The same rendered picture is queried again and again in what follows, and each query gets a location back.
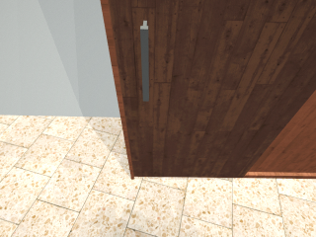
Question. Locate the wardrobe door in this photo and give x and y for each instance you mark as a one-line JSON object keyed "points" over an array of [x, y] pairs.
{"points": [[225, 77], [294, 149]]}

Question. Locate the handle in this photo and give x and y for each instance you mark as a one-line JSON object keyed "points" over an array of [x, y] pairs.
{"points": [[144, 46]]}

